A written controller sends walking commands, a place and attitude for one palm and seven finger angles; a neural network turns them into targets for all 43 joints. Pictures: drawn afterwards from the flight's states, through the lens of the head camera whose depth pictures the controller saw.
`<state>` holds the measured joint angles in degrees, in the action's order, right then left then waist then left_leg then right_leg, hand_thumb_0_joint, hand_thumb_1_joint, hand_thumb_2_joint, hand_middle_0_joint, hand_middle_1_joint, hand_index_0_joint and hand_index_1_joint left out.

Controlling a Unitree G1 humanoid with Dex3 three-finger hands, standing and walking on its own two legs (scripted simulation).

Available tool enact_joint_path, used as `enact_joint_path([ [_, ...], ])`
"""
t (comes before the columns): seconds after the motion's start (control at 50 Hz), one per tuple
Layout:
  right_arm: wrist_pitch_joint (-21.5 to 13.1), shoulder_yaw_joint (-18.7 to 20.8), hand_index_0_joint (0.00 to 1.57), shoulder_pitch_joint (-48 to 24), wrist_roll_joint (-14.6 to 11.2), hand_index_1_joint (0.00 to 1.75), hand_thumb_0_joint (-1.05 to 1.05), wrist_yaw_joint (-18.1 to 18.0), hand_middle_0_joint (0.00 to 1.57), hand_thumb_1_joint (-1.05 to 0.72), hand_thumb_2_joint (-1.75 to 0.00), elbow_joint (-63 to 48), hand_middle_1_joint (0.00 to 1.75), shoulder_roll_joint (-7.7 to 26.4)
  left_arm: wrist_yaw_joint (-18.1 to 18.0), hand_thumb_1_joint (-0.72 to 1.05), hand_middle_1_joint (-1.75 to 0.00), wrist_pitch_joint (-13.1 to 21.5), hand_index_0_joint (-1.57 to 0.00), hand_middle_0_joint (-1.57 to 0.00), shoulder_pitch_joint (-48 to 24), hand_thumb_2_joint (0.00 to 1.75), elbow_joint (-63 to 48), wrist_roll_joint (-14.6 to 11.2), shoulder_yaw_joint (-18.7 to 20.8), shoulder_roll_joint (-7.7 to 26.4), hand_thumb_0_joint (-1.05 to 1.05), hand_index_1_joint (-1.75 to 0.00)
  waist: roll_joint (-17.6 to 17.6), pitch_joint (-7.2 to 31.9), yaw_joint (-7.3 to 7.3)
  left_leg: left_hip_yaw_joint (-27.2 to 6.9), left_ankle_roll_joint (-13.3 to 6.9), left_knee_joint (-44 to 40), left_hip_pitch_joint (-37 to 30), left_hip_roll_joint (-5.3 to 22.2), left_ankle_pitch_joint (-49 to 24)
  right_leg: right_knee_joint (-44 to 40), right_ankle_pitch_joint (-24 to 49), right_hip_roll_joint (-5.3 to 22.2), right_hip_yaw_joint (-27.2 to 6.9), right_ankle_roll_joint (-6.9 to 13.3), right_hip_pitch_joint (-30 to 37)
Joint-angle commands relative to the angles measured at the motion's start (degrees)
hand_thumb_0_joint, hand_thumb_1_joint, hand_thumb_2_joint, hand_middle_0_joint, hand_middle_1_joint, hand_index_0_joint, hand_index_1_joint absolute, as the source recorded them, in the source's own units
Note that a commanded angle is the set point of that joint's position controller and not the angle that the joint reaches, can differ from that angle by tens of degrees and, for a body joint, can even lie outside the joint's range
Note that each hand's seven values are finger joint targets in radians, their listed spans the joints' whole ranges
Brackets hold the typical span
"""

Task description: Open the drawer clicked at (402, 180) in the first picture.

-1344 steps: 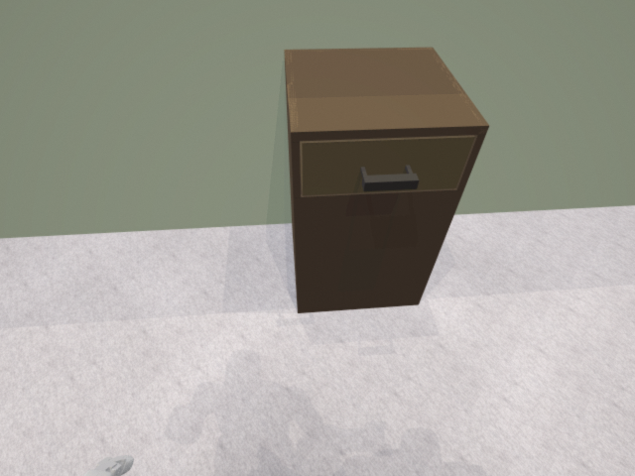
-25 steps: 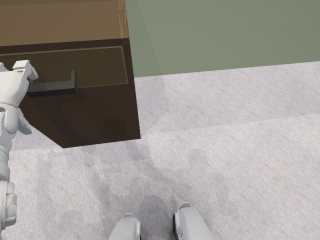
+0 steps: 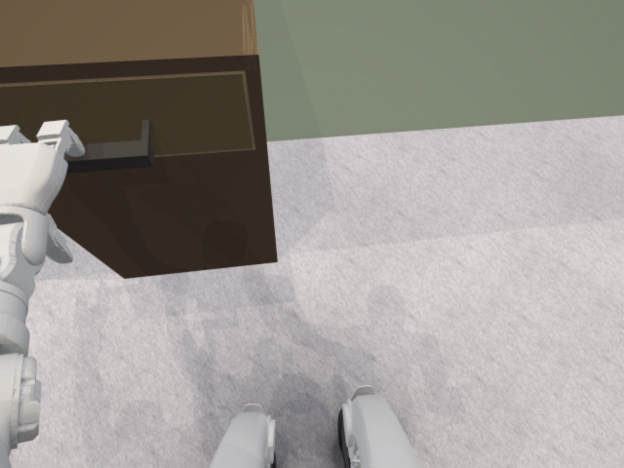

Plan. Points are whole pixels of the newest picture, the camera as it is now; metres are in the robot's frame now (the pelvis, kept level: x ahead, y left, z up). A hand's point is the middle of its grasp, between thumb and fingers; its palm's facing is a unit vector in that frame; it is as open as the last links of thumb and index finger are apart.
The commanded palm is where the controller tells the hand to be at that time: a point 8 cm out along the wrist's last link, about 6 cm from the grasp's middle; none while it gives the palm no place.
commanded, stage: lower the fingers behind the handle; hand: left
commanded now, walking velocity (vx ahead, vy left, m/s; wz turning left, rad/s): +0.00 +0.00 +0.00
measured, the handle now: (105, 143) +0.55 +0.30 -0.02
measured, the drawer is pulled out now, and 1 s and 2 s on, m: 0.00 0.00 0.00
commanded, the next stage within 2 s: lift the fingers back up to retry in 1.18 s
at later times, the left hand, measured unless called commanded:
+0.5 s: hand (48, 192) +0.45 +0.34 +0.00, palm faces -0.02 +0.01 -1.00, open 13.7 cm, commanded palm +0.44 +0.33 +0.02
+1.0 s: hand (50, 194) +0.45 +0.34 +0.00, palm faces -0.02 +0.03 -1.00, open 13.9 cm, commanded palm +0.44 +0.34 +0.00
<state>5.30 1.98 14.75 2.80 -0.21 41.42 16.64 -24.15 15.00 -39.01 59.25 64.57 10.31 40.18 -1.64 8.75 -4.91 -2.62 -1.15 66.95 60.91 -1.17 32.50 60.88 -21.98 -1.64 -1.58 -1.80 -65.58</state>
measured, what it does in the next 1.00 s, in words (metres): lowers itself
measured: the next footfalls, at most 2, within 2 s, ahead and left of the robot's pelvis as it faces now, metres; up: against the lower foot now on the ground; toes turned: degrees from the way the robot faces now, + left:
none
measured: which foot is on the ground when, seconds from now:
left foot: down 0.00-1.00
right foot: down 0.00-1.00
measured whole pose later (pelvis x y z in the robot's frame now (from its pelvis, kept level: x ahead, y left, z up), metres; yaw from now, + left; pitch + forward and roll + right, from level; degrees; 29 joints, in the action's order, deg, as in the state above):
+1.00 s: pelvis -0.05 -0.01 -0.05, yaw +1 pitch +29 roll -2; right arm 1.5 -2.1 15.9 -0.3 -3.3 37.9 17.3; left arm -15.5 13.0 -52.5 62.8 61.6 7.2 47.9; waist -1.5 8.8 -7.1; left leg -2.9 -0.4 79.8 76.5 -2.0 32.8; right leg 73.3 -21.8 -1.3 -1.2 -1.4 -81.2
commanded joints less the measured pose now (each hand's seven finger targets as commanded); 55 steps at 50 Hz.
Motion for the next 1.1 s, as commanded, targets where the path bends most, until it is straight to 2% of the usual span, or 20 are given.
enact_joint_path([
  [0.0,-0.7,3.6,0.20,9.6,0.0,0.30,0.00,-1.1,0.20,-0.90,-0.90,-1.8,0.30,11.0,-2.3,-0.50,-1.20,-2.8,-0.30,-0.30,-23.8,0.30,-11.5,-0.8,4.4,21.2,0.00,-1.20,-6.2,32.3,-0.45,0.7,0.2,-8.8,-17.0,0.3,-28.9,-3.8,16.6,-1.0,3.6,3.4,20.0],
  [0.02,-0.6,3.3,0.20,9.8,0.0,0.30,0.00,-1.2,0.20,-0.90,-0.90,-1.5,0.30,11.0,-2.1,-0.50,-1.20,-3.4,-0.30,-0.30,-22.5,0.30,-9.9,-0.4,4.2,21.6,0.00,-1.20,-7.1,32.7,0.03,0.6,0.4,-9.0,-17.2,0.1,-28.7,-3.7,16.3,-0.9,3.7,3.4,20.0],
  [0.08,-0.9,2.9,0.20,9.6,-0.5,0.30,0.00,-1.5,0.20,-0.90,-0.90,-1.3,0.30,10.7,-0.4,-0.50,-1.20,-5.1,-0.30,-0.30,-22.1,0.30,-5.5,-0.8,0.9,18.3,0.00,-1.20,-5.0,26.8,-1.24,0.7,0.0,-9.7,-14.5,0.2,-24.0,-4.9,12.9,-0.9,3.8,3.3,18.0],
  [0.12,-1.3,2.7,0.20,9.7,-0.6,0.30,0.00,-1.8,0.20,-0.90,-0.90,-1.3,0.30,10.5,0.8,-0.50,-1.20,-4.8,-0.30,-0.30,-23.4,0.30,-4.8,-1.1,-0.1,17.6,0.00,-1.20,-5.1,26.1,-1.85,0.7,-0.3,-9.7,-13.8,0.2,-22.6,-5.1,11.9,-0.8,3.7,3.3,17.3],
  [0.14,-1.3,2.5,0.20,9.8,-0.6,0.30,0.00,-1.9,0.20,-0.90,-0.90,-1.2,0.30,10.7,1.4,-0.50,-1.20,-4.7,-0.30,-0.30,-21.7,0.30,-4.4,-1.2,1.0,19.1,0.00,-1.20,-4.7,26.5,-0.76,0.8,-0.3,-9.5,-13.1,0.0,-22.6,-4.7,12.3,-0.8,3.6,3.5,18.2],
  [0.16,-1.5,2.4,0.20,9.5,-0.6,0.30,0.00,-2.1,0.20,-0.90,-0.90,-1.6,0.30,10.4,2.1,-0.50,-1.20,-4.7,-0.30,-0.30,-20.7,0.30,-3.3,-1.3,0.0,17.8,0.00,-1.20,-4.2,25.9,-1.11,1.1,-0.6,-9.3,-11.8,-0.1,-21.8,-4.8,12.3,-0.8,3.4,3.4,18.4],
  [0.22,-2.0,1.8,0.20,9.3,-1.0,0.30,0.00,-2.5,0.20,-0.90,-0.90,-2.0,0.30,10.2,3.9,-0.50,-1.20,-3.8,-0.30,-0.30,-20.7,0.30,-0.6,-1.3,-0.7,17.8,0.00,-1.20,-2.1,22.4,-1.76,1.6,-1.1,-8.3,-7.1,-0.2,-18.0,-4.5,10.6,-0.7,2.9,3.3,17.7],
  [0.24,-2.1,1.5,0.20,9.0,-1.1,0.30,0.00,-2.6,0.20,-0.90,-0.90,-2.2,0.30,10.4,4.3,-0.50,-1.20,-3.3,-0.30,-0.30,-20.8,0.30,-0.9,-1.3,0.1,19.4,0.00,-1.20,-2.6,21.5,-1.16,1.6,-1.1,-8.2,-5.5,-0.3,-16.7,-4.1,9.6,-0.7,2.7,3.4,17.6],
  [0.4,-3.1,1.6,0.20,9.6,-1.4,0.30,0.00,-2.6,0.20,-0.90,-0.90,-3.5,0.30,10.5,4.9,-0.50,-1.20,-1.3,-0.30,-0.30,-19.4,0.30,-0.2,-0.7,0.4,19.3,0.00,-1.20,-2.0,23.6,-1.17,1.9,-1.2,-4.4,-0.8,-0.5,-15.5,-0.6,9.0,-0.7,2.5,3.6,14.6],
  [0.5,-3.3,1.6,0.20,10.3,-1.7,0.30,0.00,-2.4,0.20,-0.90,-0.90,-3.9,0.30,10.9,4.5,-0.50,-1.20,-2.8,-0.30,-0.30,-20.3,0.30,0.3,-0.3,-0.5,19.3,0.00,-1.20,-2.2,24.8,-1.41,1.7,-1.2,-3.2,0.8,-0.7,-13.5,0.7,6.9,-0.6,2.7,3.5,12.5],
  [0.54,-3.3,1.5,0.20,10.6,-1.8,0.30,0.00,-2.6,0.20,-0.90,-0.90,-3.8,0.30,11.1,4.4,-0.50,-1.20,-3.8,-0.30,-0.30,-21.3,0.30,0.0,0.0,-0.3,20.6,0.00,-1.20,-2.2,25.9,-1.49,1.8,-1.2,-2.9,1.4,-0.6,-12.4,1.0,6.2,-0.5,2.6,3.3,12.5],
  [0.6,-3.3,1.3,0.20,10.7,-2.0,0.30,0.00,-2.6,0.20,-0.90,-0.90,-4.1,0.30,11.1,5.4,-0.50,-1.20,-5.2,-0.30,-0.30,-21.5,0.30,1.0,-0.8,-0.8,20.2,0.00,-1.20,-1.4,26.2,-1.88,1.9,-1.4,-2.6,2.4,-0.7,-11.3,1.1,5.7,-0.3,2.5,3.2,13.0],
  [0.68,-3.6,0.5,0.20,10.1,-2.6,0.30,0.00,-3.0,0.20,-0.90,-0.90,-4.5,0.30,11.2,7.2,-0.50,-1.20,-6.4,-0.30,-0.30,-22.3,0.30,3.2,-1.2,-1.9,21.0,0.00,-1.20,-0.2,22.4,-2.45,2.1,-1.6,-2.4,6.1,-0.9,-5.8,0.6,0.8,-0.2,2.4,2.8,11.4],
  [0.72,-3.6,0.1,0.20,9.9,-2.7,0.30,0.00,-3.3,0.20,-0.90,-0.90,-4.9,0.30,11.2,8.1,-0.50,-1.20,-6.1,-0.30,-0.30,-22.3,0.30,3.2,-1.2,-1.3,22.2,0.00,-1.20,-0.2,22.8,-2.03,2.1,-1.7,-2.0,7.2,-0.9,-5.2,1.2,0.0,-0.1,2.3,2.9,11.5],
  [0.76,-3.9,0.0,0.20,9.7,-2.9,0.30,0.00,-3.4,0.20,-0.90,-0.90,-5.3,0.30,11.0,9.0,-0.50,-1.20,-5.8,-0.30,-0.30,-21.1,0.30,4.1,-1.4,-2.6,20.3,0.00,-1.20,0.5,22.1,-2.30,2.1,-1.8,-1.6,8.1,-1.0,-4.1,1.3,-0.9,-0.2,2.3,2.9,10.6],
  [0.86,-4.3,-0.4,0.20,9.2,-3.2,0.30,0.00,-3.9,0.20,-0.90,-0.90,-6.1,0.30,11.2,10.3,-0.50,-1.20,-4.6,-0.30,-0.30,-22.6,0.30,3.1,-1.6,-1.4,23.0,0.00,-1.20,0.3,21.3,-2.29,2.1,-1.9,-0.5,10.7,-1.0,-1.5,1.9,-3.9,-0.2,2.0,2.9,9.1],
  [0.94,-4.6,-0.5,0.20,9.7,-3.5,0.30,0.00,-3.9,0.20,-0.90,-0.90,-6.4,0.30,11.1,10.5,-0.50,-1.20,-4.2,-0.30,-0.30,-23.4,0.30,3.0,-1.3,-2.6,21.9,0.00,-1.20,-0.6,21.1,-2.69,1.8,-1.8,-0.1,10.8,-1.0,-1.0,2.7,-4.9,-0.3,2.3,3.1,7.0],
  [1.0,-4.6,-0.4,0.20,10.2,-3.4,0.30,0.00,-4.0,0.20,-0.90,-0.90,-6.5,0.30,11.4,10.5,-0.50,-1.20,-4.3,-0.30,-0.30,-24.2,0.30,2.4,-1.6,-1.1,23.9,0.00,-1.20,-0.5,22.9,-2.40,1.7,-1.8,0.3,11.1,-1.0,-1.5,3.3,-4.4,-0.2,2.2,3.1,7.5],
  [1.04,-4.6,-0.5,0.20,10.6,-3.7,0.30,0.00,-4.1,0.20,-0.90,-0.90,-6.4,0.30,11.3,10.6,-0.50,-1.20,-4.9,-0.30,-0.30,-24.9,0.30,3.2,-1.6,-2.2,23.2,0.00,-1.20,0.0,22.3,-3.13,1.7,-1.9,0.3,11.4,-1.0,-1.1,3.1,-4.6,-0.2,2.3,2.9,7.2],
  [1.08,-4.5,-0.5,0.20,10.9,-3.7,0.30,0.00,-4.2,0.20,-0.90,-0.90,-6.4,0.30,11.4,10.8,-0.50,-1.20,-5.2,-0.30,-0.30,-24.9,0.30,2.6,-1.6,-1.8,23.8,0.00,-1.20,-0.4,23.8,-2.63,1.6,-1.8,0.3,11.0,-1.1,-1.5,3.3,-4.4,-0.2,2.3,2.9,7.7],
])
